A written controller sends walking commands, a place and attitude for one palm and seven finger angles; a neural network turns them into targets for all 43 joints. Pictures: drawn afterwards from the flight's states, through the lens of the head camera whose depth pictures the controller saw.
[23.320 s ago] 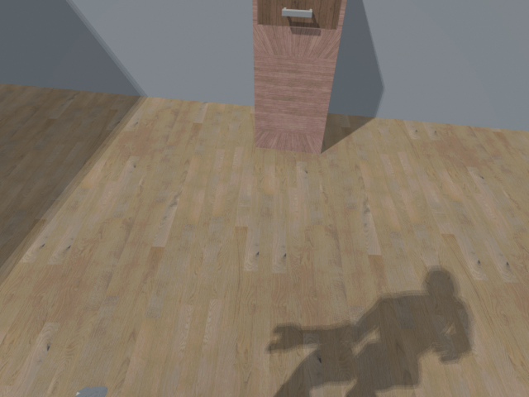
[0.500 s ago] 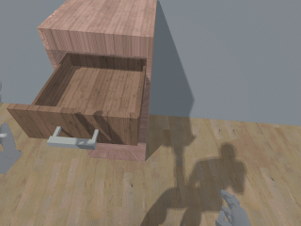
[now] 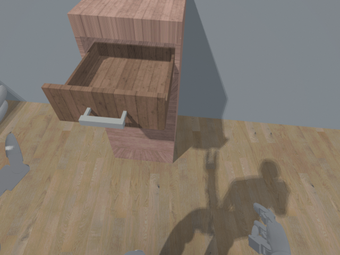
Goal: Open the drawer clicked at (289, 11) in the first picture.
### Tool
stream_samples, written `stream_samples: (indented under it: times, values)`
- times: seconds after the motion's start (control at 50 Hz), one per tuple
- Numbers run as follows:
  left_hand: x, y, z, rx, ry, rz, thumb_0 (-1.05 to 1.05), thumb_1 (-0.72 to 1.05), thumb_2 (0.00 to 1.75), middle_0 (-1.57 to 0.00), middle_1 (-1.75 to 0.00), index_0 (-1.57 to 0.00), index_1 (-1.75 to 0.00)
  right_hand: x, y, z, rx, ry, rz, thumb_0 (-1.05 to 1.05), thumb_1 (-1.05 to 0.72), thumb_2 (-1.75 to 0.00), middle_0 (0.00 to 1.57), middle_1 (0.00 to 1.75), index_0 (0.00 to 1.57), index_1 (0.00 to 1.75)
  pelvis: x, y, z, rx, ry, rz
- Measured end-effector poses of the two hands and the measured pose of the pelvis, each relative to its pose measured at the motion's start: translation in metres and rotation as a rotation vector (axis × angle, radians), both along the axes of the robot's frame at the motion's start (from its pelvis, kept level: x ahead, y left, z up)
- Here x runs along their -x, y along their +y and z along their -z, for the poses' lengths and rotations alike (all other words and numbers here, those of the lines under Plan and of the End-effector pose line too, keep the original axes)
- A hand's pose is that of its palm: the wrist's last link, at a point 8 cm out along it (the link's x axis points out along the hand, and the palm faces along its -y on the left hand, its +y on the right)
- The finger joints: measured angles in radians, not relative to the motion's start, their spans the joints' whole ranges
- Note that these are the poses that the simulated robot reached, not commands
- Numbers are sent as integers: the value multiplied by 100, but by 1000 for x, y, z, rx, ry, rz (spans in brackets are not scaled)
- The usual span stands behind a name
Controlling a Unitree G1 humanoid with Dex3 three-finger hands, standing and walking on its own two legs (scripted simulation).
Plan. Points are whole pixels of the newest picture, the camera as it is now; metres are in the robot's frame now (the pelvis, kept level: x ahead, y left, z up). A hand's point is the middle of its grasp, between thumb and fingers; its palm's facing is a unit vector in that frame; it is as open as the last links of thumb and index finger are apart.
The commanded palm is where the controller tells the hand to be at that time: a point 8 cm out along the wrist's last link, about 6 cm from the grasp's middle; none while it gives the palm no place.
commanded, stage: step back with the hand held close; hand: left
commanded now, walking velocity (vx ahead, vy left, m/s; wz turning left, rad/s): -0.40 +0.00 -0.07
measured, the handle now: (104, 117) +0.47 +0.23 +0.03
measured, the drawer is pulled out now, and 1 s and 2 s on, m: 0.30 0.30 0.30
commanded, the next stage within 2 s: stop stepping back and stand still in 0.16 s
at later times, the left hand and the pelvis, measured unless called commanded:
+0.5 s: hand out of the picture +0.06 +0.21 +0.21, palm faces +0.33 -0.83 -0.44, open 7.4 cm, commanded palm +0.00 +0.27 +0.22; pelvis -0.15 +0.00 +0.01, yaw -4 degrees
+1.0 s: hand out of the picture +0.04 +0.23 +0.20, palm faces +0.38 -0.83 -0.40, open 7.4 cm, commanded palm -0.02 +0.28 +0.22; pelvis -0.16 +0.01 +0.01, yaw -2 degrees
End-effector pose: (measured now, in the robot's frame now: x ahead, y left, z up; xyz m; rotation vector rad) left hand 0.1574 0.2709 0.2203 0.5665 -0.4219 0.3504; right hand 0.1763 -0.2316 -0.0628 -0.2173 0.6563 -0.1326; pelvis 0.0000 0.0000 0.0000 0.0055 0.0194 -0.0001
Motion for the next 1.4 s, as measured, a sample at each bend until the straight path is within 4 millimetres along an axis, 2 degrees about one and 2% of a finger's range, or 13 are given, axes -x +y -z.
stream_samples:
  times: [0.24, 0.34, 0.48, 0.62, 0.76, 0.88, 1.06, 1.12, 1.2, 1.26, 1.3, 1.34, 1.4]
  values:
    - [77, 21, 1, 0, 28, 23, 2, 89, 89, -22, -30, -22, -31, 95, 20, -4, 19, 43, 24, 2, -91, -90, 20, 30, 20, 30, 76, 13, -6, 32, -1, 0]
    - [105, 13, -2, 46, 26, 7, 2, 89, 90, -21, -30, -21, -31, 138, 22, -2, -28, 43, 18, 2, -90, -90, 20, 30, 20, 30, 107, 8, -11, 50, 2, 38]
    - [130, -14, -3, 7, 36, 95, 2, 89, 89, -21, -30, -21, -31, 190, -3, 7, -16, 83, 58, 2, -90, -90, 20, 30, 20, 30, 149, -3, -7, 13, -6, 62]
    - [150, 0, 0, 28, 0, 91, 1, 89, 89, -22, -30, -22, -31, 232, -31, -5, 95, 87, 158, 2, -90, -90, 20, 30, 20, 30, 157, 5, -7, 17, -8, 40]
    - [159, 2, 2, 12, 32, 42, 2, 89, 89, -21, -30, -21, -31, 240, -27, -7, 66, 53, 146, 2, -91, -90, 20, 30, 20, 30, 168, -1, -10, 8, -15, 47]
    - [164, -9, 3, 36, 27, 68, 2, 89, 89, -21, -30, -22, -31, 233, -19, 4, 23, 94, 102, 2, -90, -90, 20, 30, 20, 30, 170, -3, -9, 17, -19, 50]
    - [153, 12, 7, 50, 33, 42, 1, 89, 89, -21, -30, -22, -31, 205, 2, -4, 34, 60, 83, 2, -90, -90, 20, 30, 20, 30, 157, 12, -9, 12, -20, 49]
    - [127, 24, 57, 82, 254, 22, 1, 89, 90, -21, -30, -21, -31, 195, 5, 9, -3, 76, 21, 2, -90, -90, 20, 30, 20, 30, 160, 18, -7, 8, 0, 33]
    - [120, 24, 188, 275, 789, -72, 0, 90, 90, -20, -30, -20, -30, 199, 2, 33, -27, 172, 3, 1, -90, -90, 20, 30, 20, 30, 165, 17, -2, -14, -5, 13]
    - [162, 0, 274, 374, 1160, -96, 1, 91, 90, -20, -30, -20, -30, 217, -3, 45, -49, 244, 34, 1, -90, -90, 20, 30, 20, 30, 168, 12, 0, -20, -25, 20]
    - [202, -22, 313, 433, 1375, -92, 1, 91, 90, -20, -30, -20, -30, 237, -7, 49, -49, 321, 63, 1, -91, -90, 20, 30, 20, 30, 169, 10, -3, -11, -35, 19]
    - [244, -42, 338, 500, 1540, -94, 1, 91, 89, -20, -30, -20, -30, 261, -10, 51, -38, 414, 86, 1, -91, -90, 20, 30, 20, 30, 169, 9, -6, -5, -41, 19]
    - [288, -36, 349, 567, 1639, -203, 0, 98, 89, -21, -30, -21, -30, 299, -12, 53, -17, 565, 104, 1, -91, -90, 20, 30, 20, 30, 170, 5, -11, 6, -42, 15]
